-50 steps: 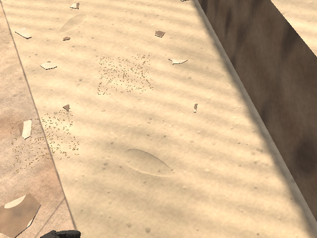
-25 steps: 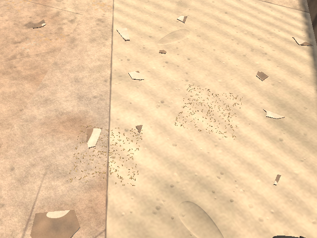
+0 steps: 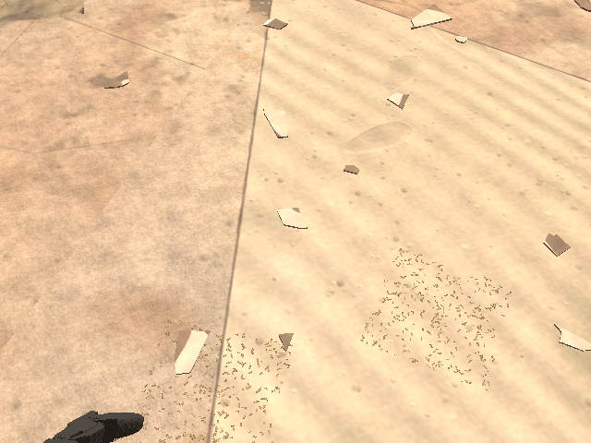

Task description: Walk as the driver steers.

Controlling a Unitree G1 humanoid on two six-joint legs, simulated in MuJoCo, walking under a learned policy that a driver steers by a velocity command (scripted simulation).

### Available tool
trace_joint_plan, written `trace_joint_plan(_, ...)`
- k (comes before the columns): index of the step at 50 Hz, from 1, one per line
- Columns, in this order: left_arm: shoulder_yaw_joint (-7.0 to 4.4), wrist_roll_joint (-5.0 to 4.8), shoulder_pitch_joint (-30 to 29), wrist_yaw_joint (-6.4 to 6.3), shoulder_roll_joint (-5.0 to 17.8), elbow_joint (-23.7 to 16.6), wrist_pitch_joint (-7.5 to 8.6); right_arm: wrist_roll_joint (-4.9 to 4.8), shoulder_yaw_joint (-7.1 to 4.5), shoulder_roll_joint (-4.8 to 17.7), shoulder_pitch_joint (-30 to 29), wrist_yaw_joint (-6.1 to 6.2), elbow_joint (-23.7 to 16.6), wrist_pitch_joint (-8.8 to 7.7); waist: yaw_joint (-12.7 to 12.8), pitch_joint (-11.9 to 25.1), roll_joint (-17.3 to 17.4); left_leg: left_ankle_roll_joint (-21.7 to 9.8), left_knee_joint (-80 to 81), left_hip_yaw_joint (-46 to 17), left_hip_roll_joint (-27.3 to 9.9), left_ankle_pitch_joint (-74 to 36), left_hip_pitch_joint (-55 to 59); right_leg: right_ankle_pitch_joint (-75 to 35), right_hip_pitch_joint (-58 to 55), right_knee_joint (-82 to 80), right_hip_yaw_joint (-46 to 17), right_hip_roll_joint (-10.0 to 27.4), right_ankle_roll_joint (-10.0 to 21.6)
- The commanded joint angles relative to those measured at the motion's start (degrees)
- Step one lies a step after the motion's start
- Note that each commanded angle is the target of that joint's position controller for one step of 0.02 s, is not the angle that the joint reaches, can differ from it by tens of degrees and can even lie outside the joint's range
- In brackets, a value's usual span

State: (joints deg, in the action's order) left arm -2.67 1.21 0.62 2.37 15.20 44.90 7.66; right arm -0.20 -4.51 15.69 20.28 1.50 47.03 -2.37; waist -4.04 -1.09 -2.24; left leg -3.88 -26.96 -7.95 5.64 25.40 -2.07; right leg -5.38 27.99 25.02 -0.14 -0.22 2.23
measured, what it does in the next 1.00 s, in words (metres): steps on the spot, turning right: left foot, then right foot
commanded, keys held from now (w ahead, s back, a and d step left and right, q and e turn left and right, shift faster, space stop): e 0.84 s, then no key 0.16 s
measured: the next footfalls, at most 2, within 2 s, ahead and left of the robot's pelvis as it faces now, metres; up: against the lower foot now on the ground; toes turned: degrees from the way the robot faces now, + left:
left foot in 0.42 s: +0.20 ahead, +0.11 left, +0.00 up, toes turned -17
right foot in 0.84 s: +0.09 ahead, -0.13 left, +0.00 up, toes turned -30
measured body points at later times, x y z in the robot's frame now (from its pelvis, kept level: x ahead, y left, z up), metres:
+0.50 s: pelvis +0.11 +0.02 +0.01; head +0.14 +0.03 +0.46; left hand +0.30 +0.27 -0.10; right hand +0.18 -0.29 -0.08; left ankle +0.16 +0.13 -0.73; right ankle +0.12 -0.11 -0.69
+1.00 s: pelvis +0.10 -0.02 +0.01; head +0.11 -0.07 +0.46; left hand +0.38 +0.13 -0.06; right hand +0.06 -0.35 -0.10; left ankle +0.15 +0.12 -0.65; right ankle +0.05 -0.11 -0.73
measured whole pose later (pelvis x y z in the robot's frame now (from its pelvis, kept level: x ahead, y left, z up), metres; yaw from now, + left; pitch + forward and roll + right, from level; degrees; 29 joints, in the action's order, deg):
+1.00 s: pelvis +0.10 -0.02 +0.01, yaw -31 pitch +2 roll +1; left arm -3.4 0.2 9.2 0.2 16.2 37.4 -1.2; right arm 0.3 -5.4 19.1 9.8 2.3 42.1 1.3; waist -0.5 -2.3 2.5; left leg 4.1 -63.1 0.1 -2.7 26.1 -30.2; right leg 13.8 16.4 28.2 -0.8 -1.5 2.8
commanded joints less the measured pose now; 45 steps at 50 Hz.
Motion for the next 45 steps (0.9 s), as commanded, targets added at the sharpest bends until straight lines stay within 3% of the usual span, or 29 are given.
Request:
trace_joint_plan(1, -3.09, 1.80, 13.3, 0.12, 13.0, -0.2, 0.82, 1.21, -0.10, 4.1, 4.8, 0.18, -3.5, -0.91, 5.2, 18.8, -3.2, 2.4, -31.2, -0.3, -4.3, -28.4, -15.5, -36.8, -37.0, 5.3, -15.8, 14.6, 12.6)
trace_joint_plan(2, -2.23, 0.11, 15.4, 0.36, 9.4, 1.5, -0.39, 0.92, 0.55, 3.0, 11.4, -0.36, -1.4, -0.96, 4.6, 25.9, -13.3, 6.0, -44.9, 1.4, -0.3, 11.0, -24.9, -41.4, -46.5, 3.1, -30.2, 23.3, 20.7)
trace_joint_plan(3, -1.73, -1.97, 14.0, 0.60, 8.2, 0.9, -1.42, 0.21, -0.44, 8.2, 8.4, -0.70, -2.1, -0.72, 5.5, 23.2, -7.4, 6.4, -48.4, -1.2, -3.0, 11.6, -28.7, -26.8, -42.7, 0.2, -32.2, 21.5, 19.5)
trace_joint_plan(4, -1.75, -2.35, 9.4, 0.38, 8.1, -0.7, -2.40, -0.43, -0.83, 9.2, 1.2, -0.54, -3.9, -0.10, 5.9, 15.6, -3.2, 7.0, -49.5, 0.2, -4.7, 8.7, -32.1, -15.6, -35.7, -1.6, -28.1, 18.7, 16.8)
trace_joint_plan(5, -1.65, -1.87, 6.4, 0.10, 8.3, -1.6, -3.17, -0.17, -1.04, 9.2, -3.6, -0.12, -5.2, 0.63, 5.7, 9.2, 0.7, 7.0, -47.1, 1.9, -5.6, 6.6, -33.6, -9.8, -27.0, -4.2, -24.4, 16.5, 15.2)
trace_joint_plan(6, -1.82, -1.47, 5.5, -0.41, 8.9, -2.0, -3.65, 0.39, -1.36, 9.1, -5.3, 0.51, -6.0, 1.47, 4.9, 7.0, 1.4, 6.7, -43.7, 2.0, -6.8, 4.1, -32.0, -5.3, -20.9, -6.0, -23.0, 15.2, 14.1)
trace_joint_plan(7, -2.13, -1.05, 5.0, -0.71, 9.6, -2.1, -4.26, 0.46, -1.20, 7.5, -4.8, 0.97, -6.4, 2.09, 3.6, 5.5, 0.0, 6.6, -39.4, 2.4, -7.0, 3.0, -29.0, -1.4, -16.2, -7.8, -21.8, 13.0, 13.0)
trace_joint_plan(10, -2.94, -0.68, 5.1, -1.75, 10.3, -2.6, -5.41, 0.51, -0.47, 4.3, -3.4, 1.89, -6.1, 2.15, 2.7, 6.9, -4.8, 7.0, -27.0, 4.2, -5.4, 1.4, -23.7, -1.0, -11.8, -8.7, -18.5, 9.6, 11.9)
trace_joint_plan(13, -3.73, -1.72, 5.4, -2.84, 11.2, -3.4, -6.59, 0.37, -0.46, 4.8, -5.4, 1.94, -6.5, 2.19, 3.3, 9.8, -5.0, 7.5, -20.6, 3.5, -4.6, -5.5, -20.6, 6.9, -11.2, -8.9, -19.5, 8.9, 11.1)
trace_joint_plan(17, -3.93, -2.03, 6.0, -3.47, 10.9, -4.0, -7.96, 0.14, -0.42, 5.1, -8.9, 1.37, -7.9, 1.76, 4.4, 7.6, -6.5, 7.3, -12.5, 3.0, -3.5, -7.7, -18.6, 18.3, -10.1, -8.9, -23.4, 7.9, 9.5)
trace_joint_plan(20, -3.74, -2.51, 5.7, -3.96, 10.4, -4.8, -8.95, -0.17, -0.80, 5.6, -6.4, 0.59, -7.4, 0.45, 2.2, 6.7, -6.6, 5.6, 1.7, 4.0, -3.5, -14.0, -11.1, 17.5, -9.1, -4.9, -25.0, 5.7, 6.7)
trace_joint_plan(21, -3.20, -2.53, 7.2, -4.11, 8.7, -4.8, -9.13, 0.27, -1.50, 8.1, -5.0, 0.66, -7.4, 0.22, 2.1, 7.3, -4.2, 3.6, 5.8, 0.9, -8.7, -15.6, -5.6, 21.3, -5.6, -0.7, -23.2, 3.4, 4.1)
trace_joint_plan(22, -2.36, -2.23, 9.1, -3.93, 5.3, -5.6, -8.98, 1.78, -2.47, 12.8, -5.5, 1.13, -8.3, 0.68, 4.0, 7.7, 8.3, -2.2, 8.7, -11.4, -21.7, -19.3, -0.9, 32.7, 2.7, 11.8, -14.7, -2.9, 0.5)
trace_joint_plan(23, -3.09, -2.16, 8.8, -3.79, 7.4, -7.2, -8.18, 3.88, -2.72, 13.5, -7.2, 0.72, -8.7, 0.97, 4.6, 6.2, 18.9, -9.9, 11.3, -22.0, -29.2, -27.3, -5.7, 41.1, 8.2, 24.9, -7.1, -6.8, -1.9)
trace_joint_plan(24, -4.35, -1.87, 10.6, -3.63, 11.4, -5.9, -7.97, 3.59, -1.79, 10.2, -9.9, 0.82, -10.2, 0.71, 5.2, 6.0, 13.9, -11.0, 10.5, -18.9, -28.6, -29.6, -6.7, 38.9, 7.7, 34.4, -8.4, -3.6, -3.3)
trace_joint_plan(25, -4.98, -2.28, 12.3, -3.64, 12.3, -4.5, -8.48, 2.54, -1.19, 7.9, -12.6, 0.92, -10.8, 0.59, 6.3, 5.0, 10.5, -8.5, 9.1, -12.6, -24.9, -30.6, -7.2, 35.6, 7.9, 38.3, -7.8, -3.2, -4.4)
trace_joint_plan(26, -4.99, -2.18, 13.6, -4.07, 11.2, -3.4, -9.36, 1.60, -0.91, 7.1, -14.2, 0.97, -11.2, 0.62, 6.7, 4.6, 8.9, -6.4, 8.1, -8.0, -21.8, -30.2, -6.4, 32.8, 8.5, 41.4, -6.9, -2.6, -5.6)
trace_joint_plan(27, -4.74, -2.08, 13.6, -4.14, 10.2, -3.4, -10.03, 1.00, -0.67, 6.7, -14.4, 1.05, -11.1, 0.71, 6.0, 3.7, 9.1, -6.3, 7.7, -5.4, -21.1, -32.7, -6.4, 30.8, 9.6, 44.2, -6.5, -2.2, -6.7)
trace_joint_plan(29, -4.01, -2.55, 11.4, -3.77, 8.0, -5.3, -10.44, 1.22, -0.66, 7.0, -13.0, 1.32, -10.6, 1.19, 4.9, 2.9, 10.0, -7.0, 8.0, -0.6, -19.4, -35.3, -6.2, 28.0, 9.8, 42.9, -3.8, -1.4, -8.2)
trace_joint_plan(33, -2.87, -2.59, 6.6, -2.75, 6.1, -9.2, -10.28, 1.20, -1.66, 9.2, -9.7, 1.85, -9.9, 2.22, 1.9, 5.1, 11.9, -8.6, 7.4, 1.8, -21.4, -36.2, -0.8, 27.3, 7.4, 31.3, -1.5, 1.3, -9.1)
trace_joint_plan(35, -2.57, -2.47, 6.1, -2.11, 5.9, -10.3, -10.30, 0.96, -2.28, 10.7, -10.5, 1.52, -10.1, 2.46, 1.7, 5.8, 12.6, -8.7, 7.3, 3.6, -22.3, -36.6, -2.5, 27.6, 2.2, 25.7, 0.5, 1.9, -8.2)
trace_joint_plan(39, -3.26, -2.49, 7.1, -1.17, 7.3, -11.5, -10.96, -0.32, -2.92, 11.9, -10.8, 0.48, -9.7, 2.34, 2.2, 5.6, 13.5, -7.7, 5.1, 5.1, -24.0, -35.8, -3.4, 26.1, -4.5, 15.1, 3.6, 1.0, -5.2)
trace_joint_plan(41, -3.75, -2.41, 10.8, -0.85, 7.2, -10.5, -11.11, -1.54, -2.93, 11.4, -11.8, 0.34, -9.3, 2.22, 4.8, 5.8, 12.4, -4.3, 0.1, 7.8, -22.8, -32.9, -5.9, 17.4, -12.2, 2.9, 5.3, -0.6, -2.0)
trace_joint_plan(42, -4.50, -2.25, 13.2, -1.36, 8.9, -9.9, -11.08, -1.33, -2.48, 9.5, -8.6, 0.09, -7.9, 1.97, 5.2, 6.5, 8.4, -0.3, -5.5, 11.2, -20.6, -26.9, -10.8, 9.6, -19.8, -2.6, 2.6, -0.7, 0.0)
trace_joint_plan(43, -5.93, -2.13, 14.9, -2.35, 14.9, -10.6, -10.84, 1.18, -1.30, 5.9, -7.6, -0.28, -8.8, 1.85, 4.0, 7.7, -6.4, 5.6, -21.1, 16.6, -14.7, -6.5, -25.2, -10.2, -31.0, -4.0, -14.9, 12.0, 4.7)
trace_joint_plan(44, -6.01, -0.29, 13.7, -2.25, 18.1, -12.1, -10.00, 2.03, -0.81, 5.3, -11.4, 0.08, -11.9, 1.74, 5.2, 8.0, -15.4, 8.6, -33.8, 12.8, -7.3, 14.5, -37.1, -22.4, -29.6, -3.1, -28.4, 24.4, 17.1)
trace_joint_plan(45, -5.02, 0.49, 14.9, -1.84, 14.3, -11.8, -8.78, 1.08, -1.66, 8.4, -14.7, 0.41, -11.8, 1.88, 8.6, 10.3, -8.1, 8.3, -40.7, 6.4, -8.6, 13.7, -36.5, -18.0, -27.3, -4.3, -25.2, 22.7, 18.7)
